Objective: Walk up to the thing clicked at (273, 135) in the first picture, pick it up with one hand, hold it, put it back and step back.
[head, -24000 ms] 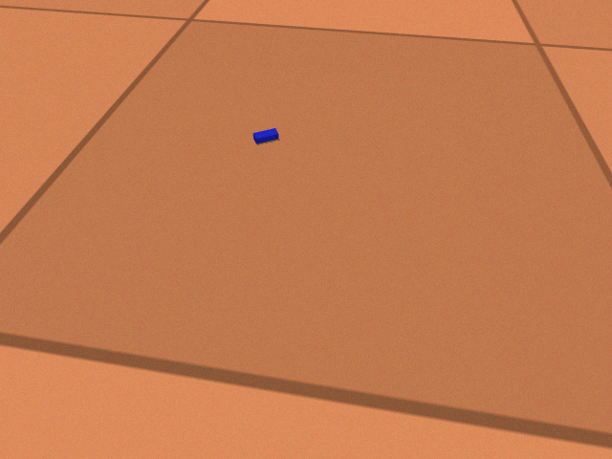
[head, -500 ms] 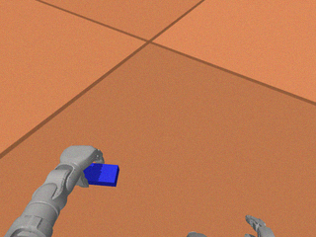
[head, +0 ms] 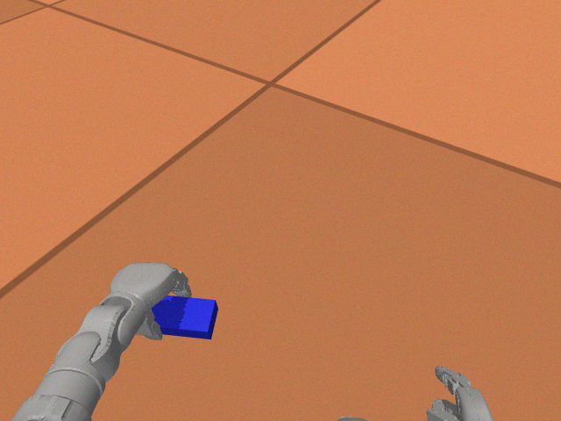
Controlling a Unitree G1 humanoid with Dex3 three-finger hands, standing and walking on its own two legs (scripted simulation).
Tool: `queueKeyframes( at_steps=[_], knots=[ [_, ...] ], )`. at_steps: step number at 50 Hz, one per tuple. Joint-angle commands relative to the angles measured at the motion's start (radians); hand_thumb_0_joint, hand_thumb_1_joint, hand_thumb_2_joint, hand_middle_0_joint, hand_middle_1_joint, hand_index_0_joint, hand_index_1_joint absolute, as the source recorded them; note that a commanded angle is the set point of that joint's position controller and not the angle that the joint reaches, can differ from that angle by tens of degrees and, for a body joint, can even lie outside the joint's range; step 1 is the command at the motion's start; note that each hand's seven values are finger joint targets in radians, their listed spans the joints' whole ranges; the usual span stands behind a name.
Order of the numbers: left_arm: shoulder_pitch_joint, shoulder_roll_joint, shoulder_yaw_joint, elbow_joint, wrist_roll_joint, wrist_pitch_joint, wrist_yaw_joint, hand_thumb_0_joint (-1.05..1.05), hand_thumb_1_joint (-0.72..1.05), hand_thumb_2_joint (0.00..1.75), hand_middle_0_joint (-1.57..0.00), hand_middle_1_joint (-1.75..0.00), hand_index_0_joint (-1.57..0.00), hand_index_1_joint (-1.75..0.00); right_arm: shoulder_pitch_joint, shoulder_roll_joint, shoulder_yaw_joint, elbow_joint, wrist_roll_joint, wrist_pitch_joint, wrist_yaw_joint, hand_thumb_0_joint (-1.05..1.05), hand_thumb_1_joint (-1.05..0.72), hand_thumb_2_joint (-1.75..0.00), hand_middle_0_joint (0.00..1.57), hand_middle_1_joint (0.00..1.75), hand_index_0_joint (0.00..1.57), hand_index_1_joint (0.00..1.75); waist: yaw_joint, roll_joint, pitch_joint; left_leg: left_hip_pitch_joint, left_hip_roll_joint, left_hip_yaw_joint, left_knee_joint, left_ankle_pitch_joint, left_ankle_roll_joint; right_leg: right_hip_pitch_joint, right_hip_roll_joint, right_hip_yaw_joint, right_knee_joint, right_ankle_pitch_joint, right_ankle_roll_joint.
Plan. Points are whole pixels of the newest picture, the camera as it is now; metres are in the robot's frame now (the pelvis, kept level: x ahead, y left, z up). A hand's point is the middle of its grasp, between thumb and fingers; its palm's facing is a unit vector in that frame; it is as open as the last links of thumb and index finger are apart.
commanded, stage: hold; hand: left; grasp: from above
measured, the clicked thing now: (176, 315) +0.30 +0.19 -0.08
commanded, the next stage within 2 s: crouch in 1.08 s
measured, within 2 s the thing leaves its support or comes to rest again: neither
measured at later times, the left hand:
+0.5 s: hand (151, 309) +0.29 +0.21 -0.02, palm faces -0.46 -0.01 -0.89, open 8.1 cm
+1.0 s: hand (148, 298) +0.30 +0.21 -0.02, palm faces -0.47 -0.02 -0.88, open 8.1 cm
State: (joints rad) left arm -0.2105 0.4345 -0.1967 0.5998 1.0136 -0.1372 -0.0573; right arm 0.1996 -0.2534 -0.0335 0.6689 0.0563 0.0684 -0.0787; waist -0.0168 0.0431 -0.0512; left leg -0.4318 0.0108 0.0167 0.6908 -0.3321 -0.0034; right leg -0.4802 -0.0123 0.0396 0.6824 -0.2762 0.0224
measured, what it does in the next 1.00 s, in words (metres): stands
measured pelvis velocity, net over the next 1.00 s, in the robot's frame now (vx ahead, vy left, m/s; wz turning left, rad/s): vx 0.02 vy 0.00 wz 0.00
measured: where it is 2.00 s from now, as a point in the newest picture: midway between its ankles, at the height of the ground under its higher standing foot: outside the picture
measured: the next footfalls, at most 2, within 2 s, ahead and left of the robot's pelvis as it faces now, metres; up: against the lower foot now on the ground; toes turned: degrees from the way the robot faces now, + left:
none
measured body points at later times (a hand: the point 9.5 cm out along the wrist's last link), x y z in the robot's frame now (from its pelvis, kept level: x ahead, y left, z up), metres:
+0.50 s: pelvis +0.00 +0.00 +0.01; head +0.02 -0.03 +0.46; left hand +0.31 +0.21 +0.03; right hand +0.15 -0.26 -0.11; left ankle +0.01 +0.12 -0.72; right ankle +0.04 -0.13 -0.72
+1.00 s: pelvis +0.02 +0.00 +0.01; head +0.03 -0.02 +0.46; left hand +0.32 +0.21 +0.03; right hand +0.17 -0.26 -0.10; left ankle +0.01 +0.12 -0.72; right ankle +0.05 -0.13 -0.72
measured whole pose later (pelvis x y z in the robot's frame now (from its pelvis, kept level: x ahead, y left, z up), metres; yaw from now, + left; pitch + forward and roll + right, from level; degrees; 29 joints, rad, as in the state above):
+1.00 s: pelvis +0.02 +0.00 +0.01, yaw +0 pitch +2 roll +0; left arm -0.19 0.45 -0.19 0.55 0.99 -0.14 -0.09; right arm 0.17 -0.25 -0.03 0.67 0.07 0.09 -0.10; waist 0.00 0.05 -0.02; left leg -0.29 0.01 0.02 0.55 -0.30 -0.01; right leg -0.35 -0.01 0.04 0.56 -0.25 0.02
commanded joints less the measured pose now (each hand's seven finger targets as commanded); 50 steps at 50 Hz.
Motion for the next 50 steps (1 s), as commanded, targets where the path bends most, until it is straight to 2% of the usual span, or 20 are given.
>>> queueKeyframes(
  at_steps=[1,8,9,13,15,20,22,24,27,28,31,34,37,39,40,42,43,47,48,50],
  knots=[
    [-0.317,0.223,0.125,-0.211,-0.03,-0.008,0.033,0.0,0.81,0.44,-1.21,-0.22,-1.2,-0.24,-0.09,-0.129,-0.039,-0.14,-0.002,-0.05,-0.01,0.0,-0.9,-0.9,0.2,0.3,0.2,0.3,0.006,-0.028,-0.224,0.099,-0.038,0.005,-0.121,0.094,0.021,0.109,0.041,-0.022,-0.133,0.035,-0.026],
    [-0.313,0.223,0.13,-0.257,-0.029,-0.017,0.036,0.0,0.83,0.45,-1.24,-0.23,-1.22,-0.25,-0.1,-0.126,-0.035,-0.138,-0.002,-0.058,-0.016,0.0,-0.91,-0.9,0.2,0.3,0.2,0.3,0.006,-0.01,-0.235,0.126,-0.038,0.007,-0.129,0.112,0.017,0.115,0.042,-0.021,-0.133,0.052,-0.028],
    [-0.302,0.23,0.138,-0.259,-0.031,-0.018,0.038,0.0,0.83,0.46,-1.24,-0.23,-1.22,-0.25,-0.103,-0.128,-0.036,-0.138,-0.001,-0.058,-0.016,0.0,-0.91,-0.9,0.2,0.3,0.2,0.3,0.013,-0.012,-0.235,0.132,-0.036,0.004,-0.132,0.121,0.015,0.121,0.044,-0.023,-0.134,0.056,-0.029],
    [-0.321,0.211,0.117,-0.294,-0.026,-0.01,0.039,0.0,0.82,0.45,-1.24,-0.23,-1.22,-0.25,-0.105,-0.122,-0.033,-0.137,0.0,-0.059,-0.017,0.0,-0.91,-0.9,0.2,0.3,0.2,0.3,0.008,-0.019,-0.242,0.145,-0.039,0.007,-0.137,0.133,0.017,0.139,0.043,-0.021,-0.142,0.07,-0.027],
    [-0.302,0.228,0.135,-0.27,-0.028,-0.004,0.043,0.0,0.82,0.46,-1.25,-0.22,-1.22,-0.25,-0.112,-0.124,-0.034,-0.138,0.003,-0.059,-0.017,0.0,-0.91,-0.9,0.2,0.3,0.2,0.3,0.016,-0.008,-0.225,0.144,-0.038,0.007,-0.146,0.132,0.015,0.137,0.044,-0.023,-0.147,0.066,-0.029],
    [-0.284,0.21,0.115,-0.294,-0.035,0.011,0.028,0.0,0.81,0.45,-1.24,-0.22,-1.21,-0.24,-0.123,-0.121,-0.032,-0.145,0.005,-0.057,-0.018,0.0,-0.91,-0.9,0.2,0.3,0.2,0.3,0.018,-0.03,-0.207,0.156,-0.039,0.008,-0.161,0.145,0.017,0.157,0.042,-0.024,-0.168,0.076,-0.027],
    [-0.278,0.225,0.13,-0.299,-0.034,0.014,0.021,0.0,0.79,0.43,-1.22,-0.2,-1.2,-0.22,-0.122,-0.121,-0.031,-0.145,0.006,-0.056,-0.019,0.0,-0.91,-0.9,0.2,0.3,0.2,0.3,0.024,-0.024,-0.214,0.161,-0.04,0.011,-0.167,0.151,0.019,0.171,0.041,-0.022,-0.171,0.086,-0.026],
    [-0.275,0.219,0.118,-0.297,-0.039,0.013,0.01,0.0,0.78,0.43,-1.22,-0.2,-1.2,-0.23,-0.126,-0.119,-0.029,-0.148,0.006,-0.055,-0.02,0.0,-0.91,-0.9,0.2,0.3,0.2,0.3,0.019,-0.026,-0.201,0.168,-0.038,0.009,-0.175,0.154,0.018,0.173,0.042,-0.023,-0.177,0.086,-0.027],
    [-0.254,0.218,0.125,-0.313,-0.043,0.008,0.002,0.0,0.79,0.42,-1.23,-0.19,-1.21,-0.22,-0.123,-0.117,-0.028,-0.149,0.006,-0.053,-0.022,0.0,-0.91,-0.9,0.2,0.3,0.2,0.3,0.024,-0.022,-0.209,0.187,-0.037,0.008,-0.183,0.176,0.019,0.192,0.042,-0.021,-0.181,0.107,-0.028],
    [-0.246,0.23,0.14,-0.296,-0.039,0.008,0.001,0.0,0.78,0.43,-1.23,-0.19,-1.2,-0.22,-0.123,-0.115,-0.027,-0.145,0.007,-0.051,-0.023,0.0,-0.91,-0.9,0.2,0.3,0.2,0.3,0.023,-0.03,-0.215,0.191,-0.035,0.007,-0.181,0.198,0.019,0.196,0.042,-0.024,-0.178,0.125,-0.027],
    [-0.311,0.23,0.126,-0.319,-0.044,-0.002,-0.001,0.0,0.78,0.44,-1.22,-0.22,-1.2,-0.24,-0.119,-0.117,-0.025,-0.143,0.005,-0.049,-0.025,0.0,-0.91,-0.9,0.2,0.3,0.2,0.3,0.015,-0.021,-0.212,0.203,-0.037,0.008,-0.184,0.204,0.02,0.194,0.041,-0.019,-0.186,0.136,-0.026],
    [-0.282,0.239,0.146,-0.273,-0.046,-0.009,0.004,0.0,0.79,0.43,-1.22,-0.21,-1.2,-0.23,-0.122,-0.114,-0.024,-0.139,0.006,-0.045,-0.027,0.0,-0.91,-0.9,0.2,0.3,0.2,0.3,0.019,-0.03,-0.2,0.202,-0.038,0.007,-0.186,0.207,0.02,0.201,0.041,-0.022,-0.194,0.136,-0.025],
    [-0.294,0.212,0.115,-0.296,-0.045,-0.017,0.002,0.0,0.8,0.41,-1.2,-0.24,-1.2,-0.24,-0.118,-0.117,-0.029,-0.139,0.004,-0.044,-0.026,0.0,-0.91,-0.9,0.2,0.3,0.2,0.3,0.017,-0.005,-0.226,0.233,-0.036,0.006,-0.192,0.241,0.015,0.206,0.043,-0.024,-0.189,0.164,-0.031],
    [-0.298,0.247,0.147,-0.305,-0.037,-0.021,0.007,0.0,0.77,0.4,-1.19,-0.22,-1.18,-0.23,-0.108,-0.121,-0.033,-0.132,0.004,-0.043,-0.026,0.0,-0.91,-0.9,0.2,0.3,0.2,0.3,0.029,0.003,-0.25,0.242,-0.036,0.004,-0.188,0.288,0.012,0.231,0.042,-0.026,-0.181,0.205,-0.032],
    [-0.289,0.239,0.136,-0.295,-0.034,-0.021,0.006,0.0,0.77,0.4,-1.19,-0.22,-1.18,-0.23,-0.113,-0.117,-0.033,-0.132,0.003,-0.041,-0.026,0.0,-0.91,-0.9,0.2,0.3,0.2,0.3,0.03,0.003,-0.254,0.249,-0.036,0.004,-0.188,0.307,0.011,0.236,0.042,-0.028,-0.18,0.22,-0.033],
    [-0.323,0.217,0.114,-0.286,-0.038,-0.018,0.009,0.0,0.79,0.4,-1.2,-0.22,-1.19,-0.23,-0.108,-0.118,-0.031,-0.13,0.005,-0.037,-0.026,0.0,-0.91,-0.9,0.2,0.3,0.2,0.3,0.011,-0.015,-0.242,0.252,-0.034,0.004,-0.188,0.312,0.013,0.224,0.044,-0.03,-0.184,0.232,-0.03],
    [-0.313,0.233,0.13,-0.25,-0.037,-0.014,0.013,0.0,0.79,0.39,-1.2,-0.22,-1.2,-0.22,-0.104,-0.122,-0.033,-0.125,0.007,-0.035,-0.026,0.0,-0.9,-0.9,0.2,0.3,0.2,0.3,0.015,-0.023,-0.224,0.241,-0.032,0.004,-0.191,0.307,0.013,0.223,0.044,-0.031,-0.186,0.227,-0.03],
    [-0.276,0.219,0.122,-0.241,-0.042,-0.015,0.01,0.0,0.81,0.4,-1.2,-0.23,-1.2,-0.23,-0.116,-0.118,-0.032,-0.138,0.008,-0.028,-0.025,0.0,-0.9,-0.9,0.2,0.3,0.2,0.3,0.027,-0.029,-0.212,0.237,-0.038,0.006,-0.198,0.276,0.016,0.233,0.037,-0.03,-0.205,0.201,-0.028],
    [-0.276,0.199,0.105,-0.255,-0.045,-0.016,0.007,0.0,0.81,0.39,-1.19,-0.22,-1.19,-0.22,-0.118,-0.116,-0.033,-0.139,0.007,-0.026,-0.023,0.0,-0.9,-0.9,0.2,0.3,0.2,0.3,0.026,-0.024,-0.222,0.243,-0.039,0.006,-0.199,0.286,0.015,0.238,0.038,-0.03,-0.202,0.209,-0.028],
    [-0.253,0.225,0.129,-0.258,-0.039,-0.017,0.006,0.0,0.8,0.39,-1.2,-0.21,-1.19,-0.22,-0.123,-0.117,-0.033,-0.148,0.007,-0.022,-0.024,0.0,-0.9,-0.9,0.2,0.3,0.2,0.3,0.033,-0.018,-0.221,0.241,-0.041,0.007,-0.2,0.296,0.016,0.243,0.035,-0.03,-0.205,0.221,-0.027]
  ],
)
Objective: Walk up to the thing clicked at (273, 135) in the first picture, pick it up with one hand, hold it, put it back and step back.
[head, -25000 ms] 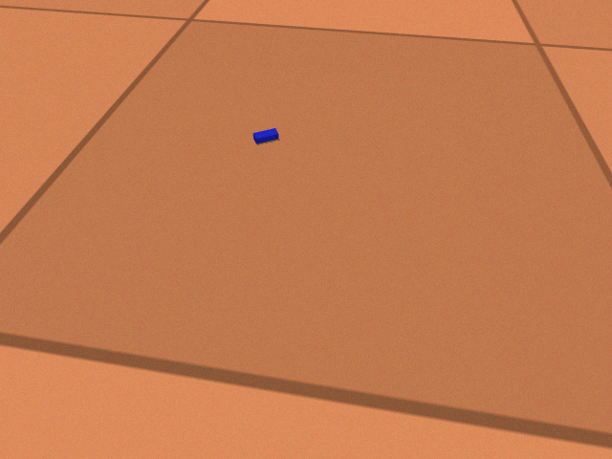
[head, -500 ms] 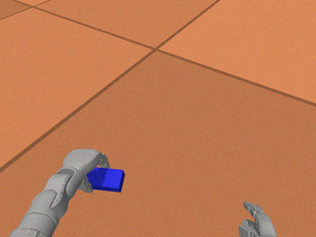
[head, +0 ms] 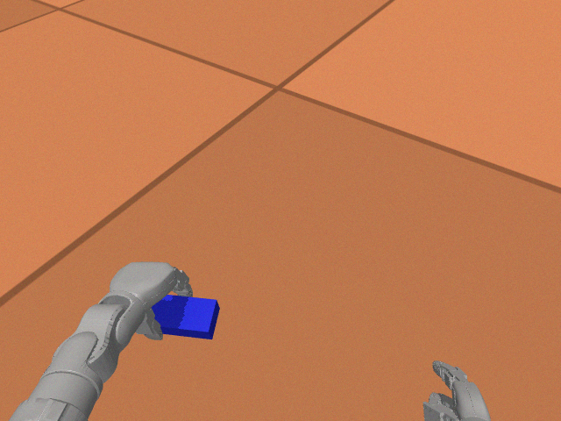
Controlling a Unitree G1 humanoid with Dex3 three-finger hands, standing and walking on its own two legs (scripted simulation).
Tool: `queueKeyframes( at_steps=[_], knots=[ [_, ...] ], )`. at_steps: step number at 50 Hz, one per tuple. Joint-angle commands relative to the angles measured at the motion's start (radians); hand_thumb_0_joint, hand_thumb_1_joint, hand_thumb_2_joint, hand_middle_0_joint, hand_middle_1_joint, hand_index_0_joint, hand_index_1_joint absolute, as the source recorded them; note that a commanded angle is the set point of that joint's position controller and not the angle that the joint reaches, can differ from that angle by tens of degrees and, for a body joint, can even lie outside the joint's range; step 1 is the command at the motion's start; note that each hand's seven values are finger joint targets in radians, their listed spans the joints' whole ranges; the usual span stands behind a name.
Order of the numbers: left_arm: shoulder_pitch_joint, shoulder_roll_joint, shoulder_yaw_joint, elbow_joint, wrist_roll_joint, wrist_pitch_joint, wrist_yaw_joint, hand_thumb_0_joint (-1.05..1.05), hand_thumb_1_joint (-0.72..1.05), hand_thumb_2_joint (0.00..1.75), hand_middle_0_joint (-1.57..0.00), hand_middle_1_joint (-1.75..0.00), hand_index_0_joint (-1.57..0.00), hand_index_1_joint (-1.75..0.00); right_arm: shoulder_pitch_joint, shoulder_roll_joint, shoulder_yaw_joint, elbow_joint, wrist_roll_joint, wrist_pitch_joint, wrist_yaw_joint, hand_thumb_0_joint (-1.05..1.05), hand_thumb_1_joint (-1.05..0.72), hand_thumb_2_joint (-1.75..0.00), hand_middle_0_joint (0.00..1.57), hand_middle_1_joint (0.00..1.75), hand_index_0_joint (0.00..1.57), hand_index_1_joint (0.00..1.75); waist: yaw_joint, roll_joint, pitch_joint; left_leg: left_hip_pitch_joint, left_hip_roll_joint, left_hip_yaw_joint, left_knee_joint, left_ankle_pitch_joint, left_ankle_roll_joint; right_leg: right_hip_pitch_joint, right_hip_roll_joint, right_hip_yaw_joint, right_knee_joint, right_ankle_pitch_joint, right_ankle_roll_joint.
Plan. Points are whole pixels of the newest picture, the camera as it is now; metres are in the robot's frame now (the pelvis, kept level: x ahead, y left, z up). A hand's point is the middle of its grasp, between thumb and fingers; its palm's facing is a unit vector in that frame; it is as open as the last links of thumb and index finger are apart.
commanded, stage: hold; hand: left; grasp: from above
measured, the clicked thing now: (177, 315) +0.29 +0.19 -0.07
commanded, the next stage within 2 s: crouch in 0.08 s
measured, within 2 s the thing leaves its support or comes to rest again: neither
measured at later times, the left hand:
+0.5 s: hand (164, 323) +0.28 +0.21 -0.08, palm faces -0.46 +0.01 -0.89, open 8.1 cm
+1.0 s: hand (208, 346) +0.33 +0.19 -0.33, palm faces -0.42 +0.10 -0.90, open 8.1 cm
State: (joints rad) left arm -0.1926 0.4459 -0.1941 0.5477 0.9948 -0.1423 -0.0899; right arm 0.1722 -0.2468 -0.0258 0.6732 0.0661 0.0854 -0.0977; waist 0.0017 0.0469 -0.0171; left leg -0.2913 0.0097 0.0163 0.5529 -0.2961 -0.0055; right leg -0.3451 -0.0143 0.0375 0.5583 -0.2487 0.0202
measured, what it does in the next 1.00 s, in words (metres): lowers itself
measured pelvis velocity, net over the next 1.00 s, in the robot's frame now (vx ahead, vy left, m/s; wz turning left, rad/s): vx -0.07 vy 0.01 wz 0.02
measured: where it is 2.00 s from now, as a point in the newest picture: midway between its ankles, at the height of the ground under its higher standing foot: outside the picture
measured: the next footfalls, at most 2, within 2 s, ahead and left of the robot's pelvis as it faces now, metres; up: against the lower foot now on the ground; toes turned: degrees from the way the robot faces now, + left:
none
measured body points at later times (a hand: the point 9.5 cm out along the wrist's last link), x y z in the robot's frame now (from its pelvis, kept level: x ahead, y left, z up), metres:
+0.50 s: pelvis -0.01 +0.00 -0.02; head +0.03 -0.01 +0.43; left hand +0.30 +0.21 -0.03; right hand +0.14 -0.26 -0.13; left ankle -0.01 +0.12 -0.73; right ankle +0.03 -0.13 -0.73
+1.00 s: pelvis -0.07 +0.01 -0.20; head +0.08 +0.02 +0.22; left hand +0.34 +0.19 -0.28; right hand -0.02 -0.28 -0.33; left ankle -0.01 +0.12 -0.73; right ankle +0.02 -0.13 -0.73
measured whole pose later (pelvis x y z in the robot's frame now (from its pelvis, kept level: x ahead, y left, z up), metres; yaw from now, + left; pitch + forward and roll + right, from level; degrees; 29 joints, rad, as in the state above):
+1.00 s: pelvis -0.07 +0.01 -0.20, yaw +1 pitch +30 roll -1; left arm -0.66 0.37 -0.16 1.17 1.24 -0.10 0.37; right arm 0.23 -0.24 -0.08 0.75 -0.04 0.04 -0.04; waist -0.14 0.03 -0.20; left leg -1.55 -0.01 -0.03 1.63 -0.61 0.00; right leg -1.57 -0.01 0.02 1.58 -0.53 0.03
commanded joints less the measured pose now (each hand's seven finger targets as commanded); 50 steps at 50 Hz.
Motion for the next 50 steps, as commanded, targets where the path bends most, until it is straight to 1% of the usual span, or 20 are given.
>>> queueKeyframes(
  at_steps=[1,3,5,7,9,10,11,13,14,18,22,26,30,34,37,41,44,46,48,50],
  knots=[
    [-0.271,0.219,0.129,-0.216,-0.017,-0.014,0.036,0.0,0.8,0.41,-1.21,-0.2,-1.2,-0.22,-0.093,-0.124,-0.042,-0.153,-0.001,-0.037,-0.005,0.0,-0.9,-0.9,0.2,0.3,0.2,0.3,0.015,-0.028,-0.259,0.104,-0.04,0.009,-0.061,0.272,0.019,0.115,0.036,-0.026,-0.079,0.206,-0.025],
    [-0.316,0.233,0.132,-0.199,-0.009,-0.017,0.038,0.0,0.81,0.39,-1.21,-0.21,-1.21,-0.22,-0.091,-0.123,-0.039,-0.147,-0.002,-0.031,-0.007,0.0,-0.91,-0.9,0.2,0.3,0.2,0.3,0.005,-0.027,-0.245,0.098,-0.037,0.007,-0.065,0.262,0.019,0.103,0.038,-0.027,-0.082,0.198,-0.026],
    [-0.321,0.196,0.103,-0.2,-0.017,-0.017,0.044,0.0,0.83,0.4,-1.22,-0.22,-1.22,-0.22,-0.092,-0.123,-0.038,-0.155,0.001,-0.029,-0.005,0.0,-0.9,-0.9,0.2,0.3,0.2,0.3,-0.001,-0.032,-0.229,0.097,-0.032,0.004,-0.071,0.24,0.017,0.089,0.042,-0.029,-0.082,0.174,-0.028],
    [-0.306,0.223,0.136,-0.188,-0.011,-0.019,0.054,0.0,0.81,0.39,-1.2,-0.22,-1.2,-0.23,-0.082,-0.127,-0.044,-0.15,0.001,-0.023,-0.004,0.0,-0.9,-0.9,0.2,0.3,0.2,0.3,0.006,-0.001,-0.25,0.109,-0.034,0.007,-0.071,0.252,0.014,0.095,0.041,-0.027,-0.077,0.18,-0.031],
    [-0.345,0.212,0.115,-0.223,-0.007,-0.022,0.057,0.0,0.89,0.37,-1.16,-0.3,-1.22,-0.24,-0.082,-0.129,-0.045,-0.151,-0.002,-0.021,-0.002,0.0,-0.89,-0.91,0.2,0.3,0.2,0.3,-0.001,-0.007,-0.279,0.123,-0.031,0.001,-0.066,0.283,0.014,0.101,0.043,-0.031,-0.072,0.208,-0.032],
    [-0.328,0.198,0.101,-0.224,-0.006,-0.021,0.059,0.0,0.85,0.32,-1.13,-0.22,-1.18,-0.18,-0.082,-0.126,-0.044,-0.152,-0.001,-0.019,-0.002,0.0,-0.87,-0.89,0.2,0.3,0.2,0.3,0.001,-0.006,-0.274,0.122,-0.034,0.002,-0.063,0.287,0.015,0.101,0.041,-0.03,-0.073,0.213,-0.03],
    [-0.315,0.212,0.121,-0.205,-0.009,-0.022,0.066,0.0,0.81,0.36,-1.21,-0.22,-1.21,-0.22,-0.082,-0.129,-0.046,-0.149,0.0,-0.018,0.0,0.0,-0.9,-0.9,0.2,0.3,0.2,0.3,0.004,-0.014,-0.264,0.12,-0.032,0.001,-0.066,0.279,0.014,0.103,0.043,-0.032,-0.076,0.2,-0.031],
    [-0.307,0.187,0.113,-0.163,-0.012,-0.023,0.079,0.0,0.83,0.45,-1.24,-0.23,-1.23,-0.26,-0.082,-0.126,-0.043,-0.149,-0.002,-0.012,0.001,0.0,-0.9,-0.9,0.2,0.3,0.2,0.3,-0.007,-0.036,-0.236,0.099,-0.035,0.002,-0.063,0.253,0.016,0.083,0.039,-0.031,-0.078,0.184,-0.027],
    [-0.312,0.166,0.092,-0.16,-0.004,-0.026,0.087,0.0,0.84,0.45,-1.24,-0.25,-1.23,-0.26,-0.078,-0.125,-0.043,-0.147,-0.002,-0.012,0.003,0.0,-0.89,-0.9,0.2,0.3,0.2,0.3,-0.011,-0.049,-0.235,0.097,-0.032,0.0,-0.062,0.249,0.016,0.075,0.042,-0.034,-0.073,0.181,-0.028],
    [-0.275,0.147,0.095,-0.076,0.031,-0.041,0.142,0.0,0.88,0.45,-1.25,-0.26,-1.25,-0.27,-0.07,-0.123,-0.046,-0.143,-0.01,-0.001,0.01,0.0,-0.9,-0.9,0.2,0.3,0.2,0.3,-0.016,-0.085,-0.208,0.019,-0.037,0.001,-0.009,0.222,0.017,0.01,0.035,-0.037,-0.038,0.16,-0.024],
    [-0.336,0.14,0.09,0.032,0.093,-0.063,0.22,0.0,0.86,0.47,-1.25,-0.26,-1.24,-0.28,-0.036,-0.134,-0.06,-0.119,-0.027,0.006,0.026,0.0,-0.9,-0.9,0.2,0.3,0.2,0.3,-0.036,-0.069,-0.241,-0.094,-0.033,0.0,0.119,0.211,0.01,-0.117,0.035,-0.042,0.081,0.152,-0.029],
    [-0.452,0.13,0.08,0.073,0.159,-0.067,0.309,0.0,0.86,0.45,-1.23,-0.28,-1.23,-0.29,0.012,-0.14,-0.082,-0.106,-0.045,0.012,0.044,0.0,-0.9,-0.9,0.2,0.3,0.2,0.3,-0.048,-0.014,-0.365,-0.206,-0.033,-0.001,0.274,0.185,0.003,-0.248,0.034,-0.042,0.223,0.133,-0.035],
    [-0.519,0.068,0.043,0.22,0.202,-0.05,0.401,0.0,0.87,0.42,-1.24,-0.26,-1.24,-0.27,0.049,-0.15,-0.096,-0.09,-0.058,0.013,0.059,0.0,-0.9,-0.9,0.2,0.3,0.2,0.3,-0.081,-0.044,-0.392,-0.386,-0.035,-0.006,0.412,0.097,0.013,-0.41,0.033,-0.043,0.347,0.065,-0.036],
    [-0.635,0.116,0.067,0.297,0.244,-0.033,0.466,0.0,0.88,0.39,-1.23,-0.29,-1.24,-0.28,0.065,-0.167,-0.11,-0.067,-0.077,-0.002,0.06,0.0,-0.9,-0.9,0.2,0.3,0.2,0.3,-0.08,-0.006,-0.496,-0.547,-0.034,-0.012,0.549,0.013,0.015,-0.572,0.034,-0.051,0.492,-0.014,-0.042],
    [-0.699,0.08,0.057,0.355,0.246,-0.003,0.501,0.0,0.95,0.38,-1.26,-0.31,-1.29,-0.28,0.093,-0.167,-0.114,-0.041,-0.091,-0.021,0.053,0.0,-0.9,-0.9,0.2,0.3,0.2,0.3,-0.101,0.038,-0.593,-0.609,-0.032,-0.025,0.636,-0.011,0.018,-0.681,0.031,-0.057,0.59,-0.036,-0.049],
    [-0.733,0.117,0.095,0.385,0.24,0.028,0.52,0.0,0.97,0.43,-1.31,-0.28,-1.31,-0.28,0.116,-0.172,-0.125,-0.024,-0.103,-0.049,0.047,0.0,-0.9,-0.9,0.2,0.3,0.2,0.3,-0.099,0.02,-0.7,-0.773,-0.037,-0.022,0.759,-0.053,0.027,-0.752,0.026,-0.054,0.707,-0.064,-0.048],
    [-0.782,0.112,0.087,0.4,0.23,0.046,0.517,0.0,0.98,0.5,-1.31,-0.32,-1.32,-0.32,0.115,-0.173,-0.124,-0.024,-0.107,-0.067,0.042,0.0,-0.9,-0.9,0.2,0.3,0.2,0.3,-0.117,0.02,-0.716,-0.863,-0.037,-0.03,0.796,-0.161,0.022,-0.825,0.021,-0.057,0.762,-0.154,-0.048],
    [-0.799,0.094,0.078,0.462,0.226,0.055,0.509,0.0,0.97,0.48,-1.3,-0.31,-1.31,-0.31,0.118,-0.177,-0.119,-0.013,-0.111,-0.078,0.043,0.0,-0.9,-0.9,0.2,0.3,0.2,0.3,-0.139,0.013,-0.672,-0.923,-0.033,-0.048,0.821,-0.222,0.017,-0.923,0.021,-0.067,0.809,-0.211,-0.049],
    [-0.86,0.117,0.082,0.453,0.219,0.048,0.498,0.0,0.98,0.49,-1.31,-0.32,-1.32,-0.31,0.111,-0.181,-0.117,-0.018,-0.114,-0.088,0.046,0.0,-0.9,-0.9,0.2,0.3,0.2,0.3,-0.146,0.046,-0.694,-0.956,-0.034,-0.059,0.85,-0.292,0.015,-0.993,0.021,-0.074,0.85,-0.278,-0.051],
    [-0.852,0.104,0.078,0.504,0.211,0.043,0.492,0.0,0.98,0.53,-1.32,-0.32,-1.32,-0.33,0.108,-0.183,-0.113,-0.019,-0.116,-0.096,0.052,0.0,-0.9,-0.9,0.2,0.3,0.2,0.3,-0.162,0.01,-0.667,-1.03,-0.04,-0.062,0.89,-0.364,0.024,-1.041,0.022,-0.075,0.871,-0.349,-0.05]
  ],
)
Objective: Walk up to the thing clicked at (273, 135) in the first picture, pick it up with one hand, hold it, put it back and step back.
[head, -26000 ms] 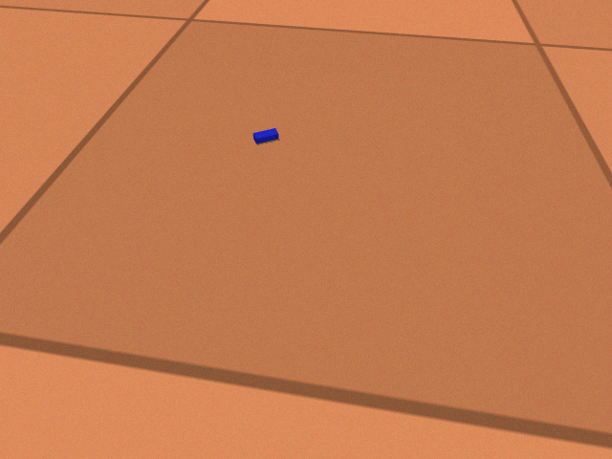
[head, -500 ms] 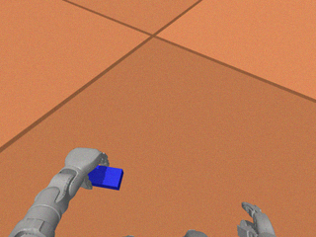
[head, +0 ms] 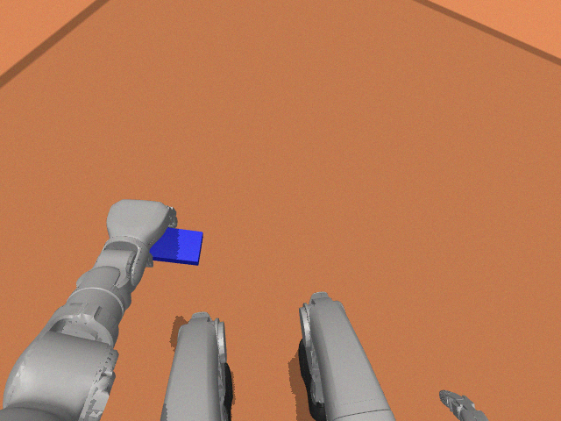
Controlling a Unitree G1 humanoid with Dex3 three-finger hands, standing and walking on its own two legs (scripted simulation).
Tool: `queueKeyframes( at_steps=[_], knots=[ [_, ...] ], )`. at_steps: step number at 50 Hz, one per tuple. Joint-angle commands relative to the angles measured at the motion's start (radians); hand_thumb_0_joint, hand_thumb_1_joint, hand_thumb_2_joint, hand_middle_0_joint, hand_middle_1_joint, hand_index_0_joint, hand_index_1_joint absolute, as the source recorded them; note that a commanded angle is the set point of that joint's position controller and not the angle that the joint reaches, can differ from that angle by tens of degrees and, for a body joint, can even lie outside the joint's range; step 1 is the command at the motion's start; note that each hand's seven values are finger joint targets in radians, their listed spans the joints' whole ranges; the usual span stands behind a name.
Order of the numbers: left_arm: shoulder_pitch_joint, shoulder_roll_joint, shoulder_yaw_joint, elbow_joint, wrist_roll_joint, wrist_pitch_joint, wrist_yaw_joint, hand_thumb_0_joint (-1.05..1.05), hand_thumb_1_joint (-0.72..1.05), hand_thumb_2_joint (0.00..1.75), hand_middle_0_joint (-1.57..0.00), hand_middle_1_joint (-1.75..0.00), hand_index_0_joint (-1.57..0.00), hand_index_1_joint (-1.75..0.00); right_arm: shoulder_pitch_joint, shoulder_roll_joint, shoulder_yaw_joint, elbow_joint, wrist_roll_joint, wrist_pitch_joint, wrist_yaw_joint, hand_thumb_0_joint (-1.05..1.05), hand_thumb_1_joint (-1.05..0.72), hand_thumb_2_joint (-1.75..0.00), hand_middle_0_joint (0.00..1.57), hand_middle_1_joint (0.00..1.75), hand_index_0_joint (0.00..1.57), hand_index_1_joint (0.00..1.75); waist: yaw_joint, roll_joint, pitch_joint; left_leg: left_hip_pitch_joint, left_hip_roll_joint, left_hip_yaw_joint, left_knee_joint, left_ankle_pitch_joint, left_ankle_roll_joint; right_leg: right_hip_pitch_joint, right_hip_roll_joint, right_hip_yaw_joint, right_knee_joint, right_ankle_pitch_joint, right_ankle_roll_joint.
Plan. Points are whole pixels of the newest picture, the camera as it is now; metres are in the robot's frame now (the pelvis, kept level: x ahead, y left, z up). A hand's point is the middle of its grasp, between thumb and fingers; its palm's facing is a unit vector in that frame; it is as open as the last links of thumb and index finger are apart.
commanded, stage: crouch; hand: left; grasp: from above
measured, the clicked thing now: (164, 244) +0.41 +0.16 -0.17
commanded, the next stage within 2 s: lower in 1.16 s
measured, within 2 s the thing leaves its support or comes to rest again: neither
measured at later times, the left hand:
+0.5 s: hand (174, 252) +0.43 +0.17 -0.31, palm faces -0.44 +0.06 -0.89, open 8.1 cm
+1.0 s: hand (184, 257) +0.44 +0.16 -0.38, palm faces -0.47 +0.07 -0.88, open 8.1 cm
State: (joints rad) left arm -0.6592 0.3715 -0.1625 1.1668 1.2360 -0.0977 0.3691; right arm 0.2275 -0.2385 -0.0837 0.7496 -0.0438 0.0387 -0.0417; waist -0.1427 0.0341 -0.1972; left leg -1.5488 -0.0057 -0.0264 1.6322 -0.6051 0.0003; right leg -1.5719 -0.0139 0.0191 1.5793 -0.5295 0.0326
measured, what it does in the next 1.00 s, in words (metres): lowers itself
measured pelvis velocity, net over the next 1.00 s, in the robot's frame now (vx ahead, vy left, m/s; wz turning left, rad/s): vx -0.01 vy -0.01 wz -0.02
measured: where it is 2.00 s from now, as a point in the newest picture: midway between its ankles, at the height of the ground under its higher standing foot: (269, 406)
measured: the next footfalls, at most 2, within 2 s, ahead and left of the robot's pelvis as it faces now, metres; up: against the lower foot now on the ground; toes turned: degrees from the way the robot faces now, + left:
none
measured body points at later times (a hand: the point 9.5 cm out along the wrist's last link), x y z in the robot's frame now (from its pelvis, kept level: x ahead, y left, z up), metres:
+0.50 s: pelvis +0.00 -0.01 -0.14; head +0.22 +0.02 +0.25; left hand +0.45 +0.16 -0.26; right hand +0.07 -0.29 -0.26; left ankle +0.07 +0.12 -0.53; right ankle +0.09 -0.14 -0.53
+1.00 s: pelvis -0.01 -0.01 -0.20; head +0.23 +0.02 +0.18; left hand +0.46 +0.15 -0.33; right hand +0.01 -0.29 -0.31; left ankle +0.06 +0.12 -0.53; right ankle +0.09 -0.14 -0.53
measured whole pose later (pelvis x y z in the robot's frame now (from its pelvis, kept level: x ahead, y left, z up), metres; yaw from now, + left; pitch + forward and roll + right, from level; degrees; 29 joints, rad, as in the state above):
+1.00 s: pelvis -0.01 -0.01 -0.20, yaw -1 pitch +37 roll -4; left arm -0.93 0.50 -0.04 1.46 1.34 -0.19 0.49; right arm 0.17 -0.25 -0.03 0.77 -0.15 -0.06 0.13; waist -0.26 0.01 -0.11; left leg -2.21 -0.03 -0.08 2.29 -0.72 -0.03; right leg -2.23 -0.01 -0.01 2.21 -0.63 0.03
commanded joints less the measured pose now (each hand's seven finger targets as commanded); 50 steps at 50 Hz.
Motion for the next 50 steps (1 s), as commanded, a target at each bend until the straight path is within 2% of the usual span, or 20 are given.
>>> queueKeyframes(
  at_steps=[1,3,5,8,14,17,22,24,27,28,29,30,31,33,35,38,39,40,43,50],
  knots=[
    [-0.396,0.18,0.047,-0.098,-0.03,-0.007,0.031,0.0,0.96,0.54,-1.31,-0.33,-1.31,-0.34,0.054,-0.193,-0.049,-0.089,-0.008,-0.055,-0.002,0.0,-0.9,-0.9,0.2,0.3,0.2,0.3,-0.029,0.03,-0.482,0.191,-0.027,-0.023,-0.172,-0.069,0.017,0.155,0.018,-0.058,-0.124,-0.08,-0.063],
    [-0.412,0.152,0.037,-0.084,-0.04,-0.019,0.033,0.0,0.98,0.51,-1.3,-0.32,-1.31,-0.32,0.058,-0.192,-0.045,-0.082,-0.014,-0.068,0.008,0.0,-0.9,-0.9,0.2,0.3,0.2,0.3,-0.041,0.033,-0.523,0.168,-0.028,-0.025,-0.128,-0.065,0.02,0.121,0.016,-0.065,-0.079,-0.074,-0.064],
    [-0.453,0.189,0.054,-0.084,-0.033,-0.033,0.042,0.0,0.95,0.53,-1.3,-0.28,-1.29,-0.29,0.07,-0.198,-0.041,-0.071,-0.017,-0.08,0.018,0.0,-0.9,-0.9,0.2,0.3,0.2,0.3,-0.043,0.046,-0.571,0.141,-0.03,-0.024,-0.079,-0.042,0.021,0.095,0.013,-0.067,-0.033,-0.051,-0.065],
    [-0.48,0.201,0.065,-0.067,-0.007,-0.055,0.063,0.0,0.97,0.52,-1.32,-0.27,-1.31,-0.28,0.084,-0.199,-0.03,-0.053,-0.029,-0.094,0.034,0.0,-0.9,-0.9,0.2,0.3,0.2,0.3,-0.059,0.1,-0.61,0.108,-0.034,-0.017,-0.005,0.017,0.017,0.024,0.008,-0.07,0.04,0.001,-0.067],
    [-0.515,0.262,0.119,-0.027,0.044,-0.062,0.137,0.0,0.92,0.5,-1.28,-0.24,-1.27,-0.26,0.109,-0.196,-0.019,-0.033,-0.053,-0.108,0.067,0.0,-0.9,-0.9,0.2,0.3,0.2,0.3,-0.061,0.134,-0.664,0.034,-0.048,0.031,0.117,0.07,0.027,-0.003,0.01,-0.065,0.113,0.056,-0.064],
    [-0.569,0.247,0.122,-0.026,0.05,-0.056,0.158,0.0,0.94,0.51,-1.28,-0.27,-1.28,-0.27,0.116,-0.193,-0.022,-0.028,-0.067,-0.117,0.085,0.0,-0.9,-0.9,0.2,0.3,0.2,0.3,-0.082,0.172,-0.693,0.045,-0.041,0.025,0.163,0.112,0.022,-0.042,0.006,-0.075,0.168,0.098,-0.066],
    [-0.555,0.238,0.124,0.016,0.045,-0.045,0.149,0.0,0.92,0.5,-1.25,-0.28,-1.25,-0.28,0.114,-0.193,-0.027,-0.027,-0.077,-0.109,0.103,0.0,-0.9,-0.9,0.2,0.3,0.2,0.3,-0.079,0.18,-0.723,0.01,-0.042,0.031,0.231,0.17,0.026,-0.043,0.009,-0.078,0.225,0.165,-0.062],
    [-0.534,0.195,0.109,0.031,0.033,-0.04,0.137,0.0,0.91,0.51,-1.24,-0.29,-1.24,-0.29,0.122,-0.192,-0.028,-0.03,-0.082,-0.113,0.114,0.0,-0.9,-0.9,0.2,0.3,0.2,0.3,-0.098,0.171,-0.687,0.001,-0.039,0.02,0.24,0.163,0.022,-0.082,0.004,-0.088,0.239,0.15,-0.061],
    [-0.504,0.205,0.111,0.068,0.026,-0.042,0.117,0.0,0.88,0.52,-1.23,-0.29,-1.23,-0.3,0.122,-0.196,-0.031,-0.027,-0.083,-0.108,0.122,0.0,-0.9,-0.9,0.2,0.3,0.2,0.3,-0.098,0.135,-0.646,-0.046,-0.038,0.018,0.264,0.146,0.027,-0.094,0.006,-0.095,0.257,0.138,-0.058],
    [-0.553,0.216,0.112,0.001,0.016,-0.052,0.111,0.0,0.87,0.51,-1.21,-0.28,-1.21,-0.29,0.122,-0.198,-0.036,-0.022,-0.083,-0.106,0.124,0.0,-0.9,-0.9,0.2,0.3,0.2,0.3,-0.105,0.148,-0.675,-0.049,-0.038,0.019,0.277,0.157,0.028,-0.088,0.012,-0.097,0.269,0.151,-0.058],
    [-0.525,0.224,0.11,0.062,0.025,-0.051,0.106,0.0,0.83,0.51,-1.2,-0.28,-1.19,-0.29,0.122,-0.206,-0.032,-0.025,-0.082,-0.102,0.126,0.0,-0.9,-0.9,0.2,0.3,0.2,0.3,-0.094,0.158,-0.667,-0.067,-0.041,0.023,0.284,0.153,0.028,-0.095,0.013,-0.094,0.281,0.149,-0.06],
    [-0.569,0.243,0.127,-0.005,0.02,-0.063,0.104,0.0,0.83,0.5,-1.18,-0.29,-1.18,-0.29,0.134,-0.198,-0.033,-0.019,-0.085,-0.101,0.129,0.0,-0.9,-0.9,0.2,0.3,0.2,0.3,-0.104,0.143,-0.669,-0.075,-0.04,0.021,0.3,0.16,0.03,-0.089,0.014,-0.097,0.287,0.161,-0.057],
    [-0.514,0.225,0.112,0.066,0.027,-0.061,0.101,0.0,0.81,0.48,-1.17,-0.28,-1.17,-0.28,0.128,-0.202,-0.028,-0.021,-0.085,-0.1,0.13,0.0,-0.9,-0.9,0.2,0.3,0.2,0.3,-0.097,0.133,-0.632,-0.11,-0.042,0.026,0.31,0.145,0.032,-0.102,0.013,-0.094,0.286,0.148,-0.056],
    [-0.563,0.252,0.119,0.032,0.037,-0.08,0.1,0.0,0.76,0.49,-1.15,-0.26,-1.14,-0.27,0.134,-0.205,-0.027,-0.013,-0.085,-0.098,0.133,0.0,-0.9,-0.9,0.2,0.3,0.2,0.3,-0.107,0.142,-0.63,-0.129,-0.042,0.024,0.324,0.136,0.031,-0.123,0.017,-0.097,0.307,0.14,-0.058],
    [-0.601,0.266,0.127,-0.017,0.044,-0.1,0.102,0.0,0.74,0.47,-1.12,-0.27,-1.12,-0.27,0.139,-0.192,-0.014,-0.014,-0.088,-0.099,0.141,0.0,-0.9,-0.9,0.2,0.3,0.2,0.3,-0.108,0.163,-0.644,-0.118,-0.041,0.024,0.341,0.166,0.028,-0.122,0.018,-0.102,0.328,0.164,-0.059],
    [-0.538,0.265,0.13,0.122,0.066,-0.1,0.12,0.0,0.71,0.45,-1.1,-0.27,-1.1,-0.27,0.128,-0.226,-0.023,-0.011,-0.09,-0.102,0.146,0.0,-0.9,-0.9,0.2,0.3,0.2,0.3,-0.105,0.144,-0.607,-0.151,-0.044,0.026,0.359,0.128,0.028,-0.18,0.019,-0.103,0.352,0.122,-0.06],
    [-0.62,0.288,0.15,0.025,0.068,-0.114,0.13,0.0,0.72,0.44,-1.09,-0.26,-1.1,-0.26,0.145,-0.22,-0.026,-0.005,-0.095,-0.103,0.15,0.0,-0.9,-0.9,0.2,0.3,0.2,0.3,-0.118,0.183,-0.627,-0.133,-0.041,0.021,0.361,0.144,0.023,-0.192,0.018,-0.106,0.363,0.134,-0.062],
    [-0.62,0.314,0.16,0.05,0.084,-0.113,0.137,0.0,0.72,0.43,-1.09,-0.27,-1.1,-0.26,0.149,-0.226,-0.023,0.0,-0.098,-0.102,0.151,0.0,-0.9,-0.9,0.2,0.3,0.2,0.3,-0.105,0.186,-0.64,-0.132,-0.042,0.027,0.374,0.139,0.026,-0.193,0.019,-0.106,0.369,0.131,-0.064],
    [-0.597,0.264,0.14,0.124,0.087,-0.102,0.156,0.0,0.74,0.43,-1.11,-0.26,-1.12,-0.26,0.127,-0.228,-0.019,-0.01,-0.1,-0.107,0.159,0.0,-0.9,-0.9,0.2,0.3,0.2,0.3,-0.118,0.203,-0.621,-0.143,-0.042,0.022,0.369,0.105,0.02,-0.241,0.018,-0.114,0.388,0.091,-0.067],
    [-0.683,0.312,0.158,0.142,0.07,-0.092,0.172,0.0,0.75,0.42,-1.11,-0.27,-1.12,-0.26,0.132,-0.239,-0.011,0.002,-0.112,-0.12,0.163,0.0,-0.9,-0.9,0.2,0.3,0.2,0.3,-0.133,0.186,-0.616,-0.227,-0.047,0.039,0.411,0.034,0.036,-0.231,0.018,-0.113,0.405,0.042,-0.062]
  ],
)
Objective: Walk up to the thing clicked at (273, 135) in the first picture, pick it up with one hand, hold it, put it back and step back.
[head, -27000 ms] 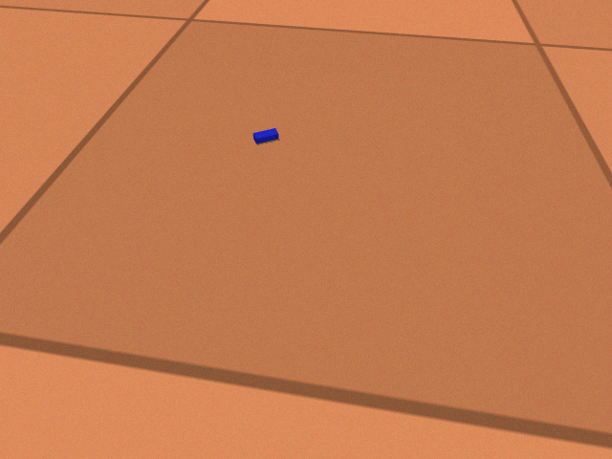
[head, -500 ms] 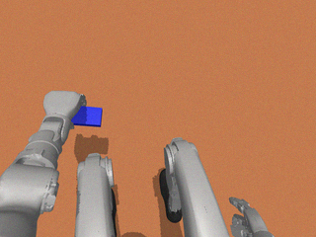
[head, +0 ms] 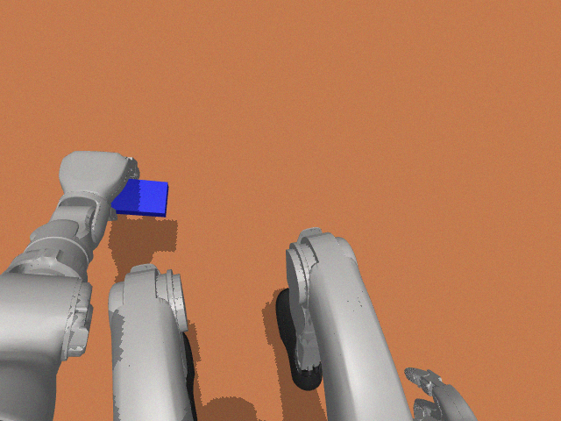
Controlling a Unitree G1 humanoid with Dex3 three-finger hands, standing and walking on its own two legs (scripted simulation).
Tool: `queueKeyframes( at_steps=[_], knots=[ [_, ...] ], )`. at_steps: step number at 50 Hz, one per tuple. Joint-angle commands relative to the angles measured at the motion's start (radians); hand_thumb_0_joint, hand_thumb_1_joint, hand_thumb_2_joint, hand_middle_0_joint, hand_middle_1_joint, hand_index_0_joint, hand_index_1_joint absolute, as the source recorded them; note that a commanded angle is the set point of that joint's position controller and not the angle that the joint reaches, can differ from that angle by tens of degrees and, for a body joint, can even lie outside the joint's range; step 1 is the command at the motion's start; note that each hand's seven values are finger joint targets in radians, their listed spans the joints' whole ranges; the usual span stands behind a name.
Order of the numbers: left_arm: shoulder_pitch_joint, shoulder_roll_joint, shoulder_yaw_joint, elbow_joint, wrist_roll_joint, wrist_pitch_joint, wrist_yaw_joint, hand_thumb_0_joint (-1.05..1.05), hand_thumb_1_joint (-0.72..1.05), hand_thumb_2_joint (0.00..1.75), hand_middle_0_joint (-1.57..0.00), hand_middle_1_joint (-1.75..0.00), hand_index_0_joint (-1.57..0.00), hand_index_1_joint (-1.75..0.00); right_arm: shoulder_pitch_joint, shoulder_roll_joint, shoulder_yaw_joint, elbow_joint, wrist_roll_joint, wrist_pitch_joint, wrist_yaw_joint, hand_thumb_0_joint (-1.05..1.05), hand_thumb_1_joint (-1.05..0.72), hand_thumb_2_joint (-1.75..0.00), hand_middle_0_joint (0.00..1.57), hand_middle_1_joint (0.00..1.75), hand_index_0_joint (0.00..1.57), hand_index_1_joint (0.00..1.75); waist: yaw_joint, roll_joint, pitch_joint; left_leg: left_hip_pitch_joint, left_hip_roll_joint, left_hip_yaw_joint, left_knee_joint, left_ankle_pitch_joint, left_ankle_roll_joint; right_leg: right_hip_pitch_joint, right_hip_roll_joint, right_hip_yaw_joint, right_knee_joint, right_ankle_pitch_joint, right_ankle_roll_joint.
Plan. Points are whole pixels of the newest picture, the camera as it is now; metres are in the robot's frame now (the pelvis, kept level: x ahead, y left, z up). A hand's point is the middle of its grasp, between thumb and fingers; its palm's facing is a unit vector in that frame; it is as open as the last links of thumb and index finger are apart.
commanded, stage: crouch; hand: left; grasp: from above
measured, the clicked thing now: (127, 196) +0.45 +0.15 -0.23
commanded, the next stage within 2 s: lower in 0.16 s
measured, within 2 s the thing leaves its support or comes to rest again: neither
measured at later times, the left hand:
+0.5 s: hand (113, 200) +0.45 +0.18 -0.23, palm faces -0.50 +0.04 -0.86, open 8.2 cm
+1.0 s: hand (125, 195) +0.47 +0.17 -0.28, palm faces -0.48 +0.00 -0.88, open 8.2 cm
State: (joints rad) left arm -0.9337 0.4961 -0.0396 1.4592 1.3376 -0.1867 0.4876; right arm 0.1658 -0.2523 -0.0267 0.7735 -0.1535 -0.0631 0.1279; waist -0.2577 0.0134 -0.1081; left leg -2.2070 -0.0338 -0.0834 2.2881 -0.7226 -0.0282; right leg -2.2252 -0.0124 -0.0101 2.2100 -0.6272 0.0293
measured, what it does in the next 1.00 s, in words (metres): lowers itself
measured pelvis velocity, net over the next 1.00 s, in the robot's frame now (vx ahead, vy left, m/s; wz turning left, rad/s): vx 0.00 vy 0.00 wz -0.07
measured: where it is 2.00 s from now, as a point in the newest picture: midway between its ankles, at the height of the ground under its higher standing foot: (242, 378)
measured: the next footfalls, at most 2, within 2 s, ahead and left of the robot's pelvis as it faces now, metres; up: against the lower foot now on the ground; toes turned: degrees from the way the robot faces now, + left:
none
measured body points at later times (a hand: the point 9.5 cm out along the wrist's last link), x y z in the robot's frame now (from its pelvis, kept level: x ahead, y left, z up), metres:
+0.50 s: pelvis +0.00 +0.00 -0.03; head +0.25 +0.04 +0.34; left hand +0.47 +0.17 -0.18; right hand +0.03 -0.28 -0.14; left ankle +0.07 +0.13 -0.33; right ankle +0.10 -0.13 -0.33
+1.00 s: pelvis +0.00 +0.00 -0.06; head +0.27 +0.05 +0.30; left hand +0.49 +0.16 -0.23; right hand +0.00 -0.26 -0.15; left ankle +0.07 +0.13 -0.33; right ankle +0.10 -0.13 -0.33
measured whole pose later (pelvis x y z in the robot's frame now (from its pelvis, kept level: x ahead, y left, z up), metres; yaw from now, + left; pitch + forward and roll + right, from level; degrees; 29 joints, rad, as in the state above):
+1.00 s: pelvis +0.00 +0.00 -0.06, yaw -4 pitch +33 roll -8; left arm -1.03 0.66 0.07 1.70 1.38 -0.22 0.63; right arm 0.15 -0.28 0.10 0.78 -0.26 -0.16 0.26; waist -0.37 -0.02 0.03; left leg -2.33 -0.04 -0.15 2.52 -0.76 -0.03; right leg -2.33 0.01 -0.06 2.38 -0.62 0.05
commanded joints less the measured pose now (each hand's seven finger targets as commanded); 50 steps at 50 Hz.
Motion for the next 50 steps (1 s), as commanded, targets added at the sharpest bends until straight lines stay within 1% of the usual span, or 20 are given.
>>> queueKeyframes(
  at_steps=[1,11,13,15,21,25,26,28,29,32,34,36,38,39,40,41,42,44,47,50],
  knots=[
    [-0.406,0.188,0.033,-0.136,-0.037,-0.001,0.053,0.0,0.73,0.44,-1.11,-0.26,-1.11,-0.26,0.188,-0.226,-0.068,-0.022,-0.001,-0.019,-0.009,0.0,-0.9,-0.9,0.2,0.3,0.2,0.3,-0.018,0.185,-0.71,0.416,-0.02,0.097,-0.236,0.139,0.068,0.418,0.017,-0.084,-0.221,0.129,-0.058],
    [-0.415,0.191,0.02,-0.08,-0.027,-0.015,0.045,0.0,0.7,0.41,-1.09,-0.26,-1.09,-0.26,0.193,-0.23,-0.046,0.002,-0.01,-0.03,0.003,0.0,-0.91,-0.9,0.2,0.3,0.2,0.3,-0.035,0.189,-0.651,0.352,-0.02,0.099,-0.18,0.153,0.068,0.395,0.025,-0.096,-0.174,0.157,-0.056],
    [-0.365,0.2,0.034,-0.071,-0.027,-0.008,0.049,0.0,0.71,0.41,-1.1,-0.27,-1.1,-0.27,0.203,-0.237,-0.046,-0.004,-0.01,-0.027,0.002,0.0,-0.91,-0.9,0.2,0.3,0.2,0.3,-0.016,0.188,-0.684,0.368,-0.023,0.098,-0.179,0.185,0.068,0.42,0.022,-0.094,-0.171,0.187,-0.055],
    [-0.407,0.178,0.021,-0.068,-0.027,-0.011,0.05,0.0,0.73,0.43,-1.13,-0.28,-1.13,-0.29,0.205,-0.235,-0.039,0.008,-0.017,-0.034,0.012,0.0,-0.91,-0.9,0.2,0.3,0.2,0.3,-0.044,0.2,-0.667,0.374,-0.02,0.095,-0.165,0.186,0.065,0.388,0.024,-0.102,-0.153,0.191,-0.055],
    [-0.419,0.203,0.022,-0.017,-0.017,-0.034,0.059,0.0,0.7,0.46,-1.14,-0.27,-1.12,-0.29,0.203,-0.243,-0.026,0.015,-0.027,-0.038,0.02,0.0,-0.91,-0.9,0.2,0.3,0.2,0.3,-0.057,0.173,-0.618,0.315,-0.021,0.089,-0.121,0.176,0.069,0.378,0.031,-0.11,-0.129,0.183,-0.053],
    [-0.448,0.22,0.033,-0.022,0.0,-0.055,0.085,0.0,0.73,0.42,-1.12,-0.29,-1.12,-0.3,0.206,-0.25,-0.021,0.018,-0.041,-0.048,0.031,0.0,-0.91,-0.9,0.2,0.3,0.2,0.3,-0.073,0.212,-0.62,0.339,-0.019,0.081,-0.112,0.167,0.059,0.34,0.033,-0.126,-0.106,0.165,-0.057],
    [-0.403,0.206,0.03,-0.002,0.003,-0.053,0.091,0.0,0.72,0.44,-1.12,-0.29,-1.12,-0.3,0.2,-0.256,-0.022,0.009,-0.04,-0.047,0.032,0.0,-0.91,-0.9,0.2,0.3,0.2,0.3,-0.062,0.23,-0.631,0.351,-0.02,0.08,-0.115,0.179,0.058,0.348,0.035,-0.125,-0.107,0.178,-0.057],
    [-0.474,0.261,0.059,-0.077,0.016,-0.064,0.117,0.0,0.73,0.42,-1.12,-0.29,-1.12,-0.29,0.212,-0.262,-0.023,0.021,-0.051,-0.052,0.037,0.0,-0.91,-0.9,0.2,0.3,0.2,0.3,-0.081,0.269,-0.661,0.38,-0.017,0.076,-0.101,0.206,0.054,0.339,0.034,-0.132,-0.086,0.208,-0.056],
    [-0.402,0.245,0.052,-0.023,0.023,-0.056,0.124,0.0,0.73,0.42,-1.13,-0.29,-1.13,-0.29,0.199,-0.26,-0.02,0.016,-0.049,-0.05,0.041,0.0,-0.91,-0.9,0.2,0.3,0.2,0.3,-0.06,0.279,-0.656,0.384,-0.017,0.076,-0.107,0.204,0.051,0.339,0.036,-0.132,-0.08,0.201,-0.059],
    [-0.456,0.264,0.074,-0.055,0.035,-0.052,0.156,0.0,0.77,0.43,-1.14,-0.31,-1.14,-0.31,0.206,-0.262,-0.018,0.027,-0.068,-0.057,0.058,0.0,-0.91,-0.9,0.2,0.3,0.2,0.3,-0.092,0.31,-0.646,0.393,-0.013,0.075,-0.097,0.222,0.047,0.32,0.036,-0.144,-0.063,0.224,-0.055],
    [-0.439,0.246,0.06,-0.013,0.034,-0.043,0.165,0.0,0.75,0.44,-1.14,-0.31,-1.14,-0.31,0.185,-0.263,-0.012,0.027,-0.068,-0.06,0.068,0.0,-0.91,-0.9,0.2,0.3,0.2,0.3,-0.094,0.31,-0.629,0.379,-0.01,0.07,-0.084,0.201,0.049,0.303,0.043,-0.148,-0.056,0.211,-0.057],
    [-0.424,0.264,0.078,0.015,0.036,-0.031,0.182,0.0,0.77,0.46,-1.13,-0.3,-1.13,-0.3,0.193,-0.271,-0.003,0.02,-0.073,-0.06,0.077,0.0,-0.9,-0.89,0.2,0.3,0.2,0.3,-0.101,0.301,-0.618,0.355,-0.013,0.069,-0.082,0.209,0.052,0.319,0.039,-0.148,-0.058,0.221,-0.054],
    [-0.441,0.237,0.048,0.075,0.036,-0.022,0.184,0.0,0.75,0.48,-1.14,-0.28,-1.13,-0.29,0.176,-0.268,0.013,0.023,-0.082,-0.07,0.089,0.0,-0.9,-0.9,0.2,0.3,0.2,0.3,-0.116,0.296,-0.576,0.324,-0.013,0.07,-0.069,0.174,0.055,0.296,0.045,-0.15,-0.055,0.197,-0.056],
    [-0.44,0.244,0.055,0.109,0.034,-0.018,0.188,0.0,0.75,0.47,-1.13,-0.28,-1.13,-0.28,0.181,-0.276,0.018,0.022,-0.087,-0.075,0.092,0.0,-0.9,-0.9,0.2,0.3,0.2,0.3,-0.13,0.278,-0.566,0.323,-0.014,0.062,-0.071,0.171,0.055,0.289,0.045,-0.158,-0.057,0.193,-0.054],
    [-0.482,0.283,0.079,0.04,0.033,-0.023,0.187,0.0,0.75,0.46,-1.12,-0.28,-1.12,-0.28,0.209,-0.287,0.017,0.028,-0.092,-0.08,0.096,0.0,-0.9,-0.89,0.2,0.3,0.2,0.3,-0.143,0.3,-0.577,0.344,-0.011,0.06,-0.061,0.208,0.052,0.297,0.042,-0.164,-0.048,0.229,-0.051],
    [-0.395,0.262,0.064,0.153,0.027,-0.011,0.185,0.0,0.73,0.46,-1.11,-0.28,-1.11,-0.29,0.187,-0.286,0.027,0.018,-0.088,-0.084,0.101,0.0,-0.9,-0.89,0.2,0.3,0.2,0.3,-0.119,0.289,-0.549,0.318,-0.013,0.059,-0.061,0.18,0.054,0.296,0.043,-0.16,-0.048,0.199,-0.055],
    [-0.444,0.275,0.072,0.102,0.019,-0.017,0.183,0.0,0.73,0.48,-1.12,-0.27,-1.11,-0.28,0.193,-0.292,0.03,0.026,-0.097,-0.089,0.106,0.0,-0.9,-0.9,0.2,0.3,0.2,0.3,-0.14,0.268,-0.55,0.298,-0.013,0.06,-0.044,0.182,0.059,0.317,0.046,-0.162,-0.048,0.21,-0.049],
    [-0.411,0.353,0.13,0.094,0.021,-0.022,0.193,0.0,0.73,0.47,-1.11,-0.28,-1.11,-0.29,0.198,-0.309,0.028,0.011,-0.095,-0.091,0.111,0.0,-0.9,-0.9,0.2,0.3,0.2,0.3,-0.117,0.273,-0.579,0.293,-0.014,0.058,-0.047,0.218,0.058,0.367,0.045,-0.165,-0.043,0.241,-0.05],
    [-0.414,0.339,0.117,0.147,0.026,-0.033,0.181,0.0,0.77,0.46,-1.13,-0.29,-1.13,-0.29,0.2,-0.309,0.048,0.007,-0.106,-0.108,0.126,0.0,-0.9,-0.9,0.2,0.3,0.2,0.3,-0.147,0.255,-0.55,0.275,-0.013,0.056,-0.014,0.205,0.06,0.355,0.048,-0.171,-0.034,0.236,-0.045],
    [-0.387,0.389,0.152,0.155,0.029,-0.047,0.188,0.0,0.76,0.44,-1.13,-0.28,-1.13,-0.28,0.207,-0.32,0.052,0.006,-0.104,-0.11,0.129,0.0,-0.9,-0.9,0.2,0.3,0.2,0.3,-0.137,0.259,-0.542,0.251,-0.014,0.051,-0.017,0.182,0.059,0.365,0.05,-0.175,-0.041,0.21,-0.047]
  ],
)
